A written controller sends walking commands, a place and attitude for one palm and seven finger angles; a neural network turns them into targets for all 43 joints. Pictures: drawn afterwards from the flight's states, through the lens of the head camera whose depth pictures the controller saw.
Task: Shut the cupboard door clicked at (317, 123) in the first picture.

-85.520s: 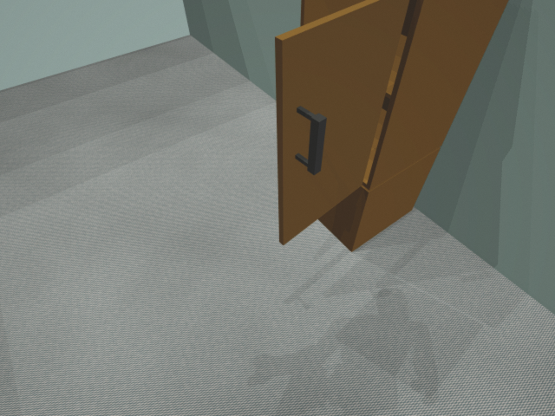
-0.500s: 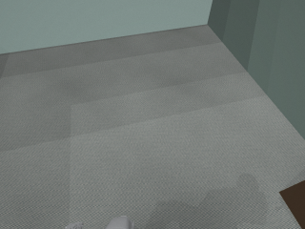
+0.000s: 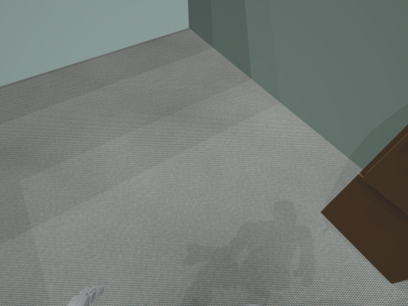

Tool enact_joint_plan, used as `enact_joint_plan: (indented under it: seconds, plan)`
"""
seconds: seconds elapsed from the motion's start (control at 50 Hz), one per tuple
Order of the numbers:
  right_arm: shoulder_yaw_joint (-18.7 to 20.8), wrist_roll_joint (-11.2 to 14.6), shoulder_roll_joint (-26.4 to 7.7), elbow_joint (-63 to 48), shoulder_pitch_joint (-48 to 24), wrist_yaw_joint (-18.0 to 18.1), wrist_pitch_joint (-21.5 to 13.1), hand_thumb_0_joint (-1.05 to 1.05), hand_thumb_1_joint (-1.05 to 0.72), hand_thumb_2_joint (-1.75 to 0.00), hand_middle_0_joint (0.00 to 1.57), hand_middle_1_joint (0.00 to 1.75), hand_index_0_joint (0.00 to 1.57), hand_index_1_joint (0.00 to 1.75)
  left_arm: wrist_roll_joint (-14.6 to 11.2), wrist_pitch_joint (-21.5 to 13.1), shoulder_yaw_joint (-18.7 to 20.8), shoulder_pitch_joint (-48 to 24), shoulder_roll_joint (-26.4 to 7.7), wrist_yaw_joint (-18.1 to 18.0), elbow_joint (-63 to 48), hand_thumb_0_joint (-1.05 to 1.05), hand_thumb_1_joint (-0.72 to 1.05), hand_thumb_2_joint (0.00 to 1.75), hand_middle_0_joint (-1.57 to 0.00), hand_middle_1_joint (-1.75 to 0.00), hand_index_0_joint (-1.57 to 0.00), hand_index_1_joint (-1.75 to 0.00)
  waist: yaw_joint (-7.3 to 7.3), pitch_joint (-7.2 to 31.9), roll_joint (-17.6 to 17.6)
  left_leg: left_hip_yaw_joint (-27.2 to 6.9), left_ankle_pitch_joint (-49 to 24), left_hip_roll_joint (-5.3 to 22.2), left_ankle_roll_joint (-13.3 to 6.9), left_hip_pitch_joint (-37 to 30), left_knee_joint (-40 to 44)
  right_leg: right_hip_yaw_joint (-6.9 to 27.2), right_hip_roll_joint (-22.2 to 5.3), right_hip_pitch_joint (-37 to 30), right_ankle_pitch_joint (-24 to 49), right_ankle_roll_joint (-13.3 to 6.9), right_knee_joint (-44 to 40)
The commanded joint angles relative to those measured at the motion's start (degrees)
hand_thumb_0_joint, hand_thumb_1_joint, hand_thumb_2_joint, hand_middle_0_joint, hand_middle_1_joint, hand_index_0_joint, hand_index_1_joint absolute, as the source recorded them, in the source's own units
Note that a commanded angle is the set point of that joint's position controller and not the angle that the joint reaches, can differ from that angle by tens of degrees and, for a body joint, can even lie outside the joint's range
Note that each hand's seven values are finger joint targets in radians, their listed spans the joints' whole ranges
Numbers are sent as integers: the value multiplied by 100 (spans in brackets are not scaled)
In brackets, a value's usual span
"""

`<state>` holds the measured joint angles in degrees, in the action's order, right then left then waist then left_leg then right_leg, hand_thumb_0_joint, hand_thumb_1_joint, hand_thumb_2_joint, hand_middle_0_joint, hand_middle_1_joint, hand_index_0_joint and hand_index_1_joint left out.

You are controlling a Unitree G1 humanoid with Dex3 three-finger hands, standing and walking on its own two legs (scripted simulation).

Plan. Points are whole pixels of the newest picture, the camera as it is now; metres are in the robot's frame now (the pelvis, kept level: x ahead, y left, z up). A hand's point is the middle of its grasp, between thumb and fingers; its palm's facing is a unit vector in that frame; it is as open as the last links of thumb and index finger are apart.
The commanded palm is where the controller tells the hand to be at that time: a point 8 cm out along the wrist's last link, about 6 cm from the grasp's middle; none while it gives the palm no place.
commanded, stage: turn to face it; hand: left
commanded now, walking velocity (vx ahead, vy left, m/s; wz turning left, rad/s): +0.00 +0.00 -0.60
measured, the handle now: out of the picture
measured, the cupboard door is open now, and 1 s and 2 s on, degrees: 3 3 3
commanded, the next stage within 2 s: take the last steps up to it in 1.34 s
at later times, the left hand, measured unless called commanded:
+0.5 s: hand (128, 295) +0.16 +0.18 -0.17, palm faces -0.23 -0.95 -0.20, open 7.4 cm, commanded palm none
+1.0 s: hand (175, 265) +0.22 +0.08 -0.15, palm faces -0.53 -0.81 -0.26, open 7.4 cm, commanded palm none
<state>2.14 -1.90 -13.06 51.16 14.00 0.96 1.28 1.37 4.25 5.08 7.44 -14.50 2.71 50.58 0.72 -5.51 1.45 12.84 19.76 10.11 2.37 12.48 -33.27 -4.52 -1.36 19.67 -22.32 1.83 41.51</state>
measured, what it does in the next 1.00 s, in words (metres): steps on the spot, turning right: right foot, then left foot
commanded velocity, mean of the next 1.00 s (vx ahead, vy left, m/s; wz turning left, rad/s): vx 0.00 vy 0.00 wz -0.57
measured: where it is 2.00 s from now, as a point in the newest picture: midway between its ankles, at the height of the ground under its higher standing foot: outside the picture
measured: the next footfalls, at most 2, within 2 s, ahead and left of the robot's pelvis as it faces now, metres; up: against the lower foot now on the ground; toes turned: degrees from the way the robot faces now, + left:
right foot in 0.04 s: +0.04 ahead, -0.13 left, +0.00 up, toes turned -6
left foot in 0.42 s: +0.11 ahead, +0.11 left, +0.00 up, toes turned -11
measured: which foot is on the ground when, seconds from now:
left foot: down 0.00-0.04, up 0.06-0.40, down 0.42-0.78, up 0.80-1.00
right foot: up 0.00-0.02, down 0.04-0.42, up 0.44-0.76, down 0.78-1.00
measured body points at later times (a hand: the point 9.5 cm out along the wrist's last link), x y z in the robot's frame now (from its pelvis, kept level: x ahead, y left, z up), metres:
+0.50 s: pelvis +0.03 +0.00 +0.00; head +0.08 +0.02 +0.45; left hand +0.17 +0.23 -0.16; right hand +0.06 -0.27 -0.12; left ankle +0.07 +0.11 -0.73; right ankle -0.02 -0.11 -0.69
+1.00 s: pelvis +0.03 -0.04 +0.01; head +0.06 -0.07 +0.45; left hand +0.25 +0.12 -0.13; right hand -0.06 -0.30 -0.14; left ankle +0.10 +0.09 -0.66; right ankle -0.02 -0.12 -0.73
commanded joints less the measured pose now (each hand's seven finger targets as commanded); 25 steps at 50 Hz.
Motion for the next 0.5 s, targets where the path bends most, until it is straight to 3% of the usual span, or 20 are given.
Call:
enact_joint_plan:
  seconds: [0.0, 0.02, 0.04, 0.06, 0.1, 0.14, 0.18, 0.26, 0.3, 0.34, 0.36, 0.38, 0.4, 0.42, 0.44, 0.46, 0.48]
  plan:
    - [298, 130, -799, -518, -64, -10, -56, 0, -90, -90, 20, 30, 20, 30, 47, -313, 198, 958, -1158, -129, -198, 0, 90, 90, -20, -30, -20, -30, -502, 1132, -1047, 34, -452, 105, 55, 1331, -1631, 1539, -1208, -2409, 2526, -680, -2087]
    - [210, 127, -619, -776, -434, 5, -17, 0, -90, -90, 20, 30, 20, 30, -28, -335, 245, 1232, -1539, -201, -88, 0, 90, 90, -20, -30, -20, -30, -645, 1021, -1806, -436, 1908, -505, 224, 2267, -2795, 2701, -2165, -2300, 4344, -1317, -2100]
    - [197, 131, -720, -767, -627, 80, 47, 0, -90, -90, 20, 30, 20, 30, -50, -330, 263, 1232, -1493, -280, -108, 0, 90, 90, -20, -30, -20, -30, -643, 985, -1704, -1152, 1729, -409, 183, 2423, -3367, 2908, -2094, -1886, 3952, -1533, -2224]
    - [227, 137, -725, -706, -653, 92, 55, 0, -90, -90, 20, 30, 20, 30, -44, -299, 256, 800, -1322, -335, -179, 0, 90, 90, -20, -30, -20, -30, -470, 786, -1683, -1312, 1352, -327, 189, 2592, -3613, 2825, -1891, -1754, 3317, -1517, -2249]
    - [217, 106, -735, -485, -393, 39, 42, 0, -90, -90, 20, 30, 20, 30, -33, -297, 128, 165, -985, -339, -379, 0, 90, 90, -20, -30, -20, -30, -117, 751, -1181, -1290, 593, -238, 267, 2246, -3402, 1926, -1389, -1356, 2922, -1290, -2148]
    - [200, 89, -652, -398, -258, 8, 63, 0, -90, -90, 20, 30, 20, 30, -13, -329, 98, 86, -935, -320, -428, 0, 90, 90, -20, -30, -20, -30, -41, 747, -1067, -1172, 357, -367, 304, 1854, -2987, 1718, -1172, -970, 2861, -1209, -2153]
    - [195, 94, -574, -393, -192, -10, 64, 0, -90, -90, 20, 30, 20, 30, 3, -328, 117, 138, -1002, -303, -399, 0, 90, 90, -20, -30, -20, -30, -51, 793, -921, -1081, 250, -503, 316, 1709, -2538, 1759, -1062, -982, 2624, -1205, -2163]
    - [191, 131, -573, -539, -398, 7, 15, 0, -90, -90, 20, 30, 20, 30, 23, -311, 159, 314, -1056, -293, -331, 0, 90, 90, -20, -30, -20, -30, -157, 752, -999, -1095, 410, -662, 285, 1539, -1643, 2227, -1111, -1055, 2597, -1303, -2092]
    - [180, 149, -555, -547, -309, 29, -19, 0, -90, -90, 20, 30, 20, 30, 23, -287, 195, 222, -1087, -289, -372, 0, 90, 90, -20, -30, -20, -30, -108, 776, -1083, -1088, 381, -759, 245, 1187, -1046, 2383, -1050, -911, 2707, -1263, -1959]
    - [164, 163, -565, -459, -12, 71, -67, 0, -90, -90, 20, 30, 20, 30, -16, -258, 192, 102, -1047, -287, -367, 0, 90, 90, -20, -30, -20, -30, 44, 867, -1014, -1068, -193, -858, 208, 542, -20, 2430, -853, -712, 2810, -1029, -1620]
    - [174, 169, -613, -378, 208, 87, -104, 0, -90, -90, 20, 30, 20, 30, -39, -241, 177, 29, -931, -287, -373, 0, 90, 90, -20, -30, -20, -30, 155, 941, -932, -1131, -729, -784, 168, -71, 729, 2336, -660, -367, 2464, -791, -1361]
    - [216, 115, -952, -368, 334, 119, -167, 0, -90, -90, 20, 30, 20, 30, -92, -213, 123, 125, -682, -266, -463, 0, 90, 90, -20, -30, -20, -30, 162, 1053, -48, -1779, -876, -98, -74, -753, 1385, 1959, -130, 292, 1669, -500, -822]
    - [311, 30, -1479, -424, 427, 126, -175, 0, -90, -90, 20, 30, 20, 30, -122, -202, 67, 266, -356, -204, -562, 0, 90, 90, -20, -30, -20, -30, 153, 1030, 1517, -3092, -1570, 1272, -698, -1110, 1657, 1041, 572, 1152, -499, -183, 397]
    - [292, 13, -1495, -491, 443, 140, -149, 0, -90, -90, 20, 30, 20, 30, -50, -212, 65, 181, -503, -184, -600, 0, 90, 90, -20, -30, -20, -30, 200, 900, 1291, -3338, -1733, 1822, -1137, -663, 1746, 755, 394, 1160, -1343, -99, 1587]
    - [244, -11, -1319, -467, 284, 164, -177, 0, -90, -90, 20, 30, 20, 30, 10, -183, 116, 99, -538, -165, -506, 0, 90, 90, -20, -30, -20, -30, 127, 770, 1215, -3086, -2107, 1590, -1109, -397, 1728, 845, 244, 1195, -1109, -26, 2235]
    - [189, 6, -1192, -580, 28, 168, -182, 0, -90, -90, 20, 30, 20, 30, 0, -177, 141, 171, -587, -124, -469, 0, 90, 90, -20, -30, -20, -30, -19, 670, 1106, -2627, -2451, 1399, -1072, -295, 1575, 754, 98, 1239, -890, 13, 2563]
    - [178, -7, -1070, -619, -102, 170, -180, 0, -90, -90, 20, 30, 20, 30, -21, -163, 146, 132, -529, -86, -426, 0, 90, 90, -20, -30, -20, -30, -50, 612, 926, -2138, -2782, 1186, -1031, -336, 1471, 669, 41, 1218, -698, 75, 2594]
